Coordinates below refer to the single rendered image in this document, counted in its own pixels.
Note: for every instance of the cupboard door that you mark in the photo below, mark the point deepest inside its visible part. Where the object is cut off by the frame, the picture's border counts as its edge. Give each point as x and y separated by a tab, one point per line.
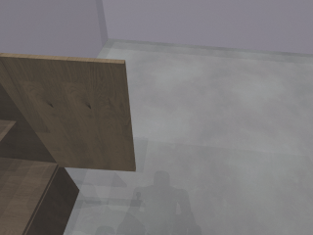
78	107

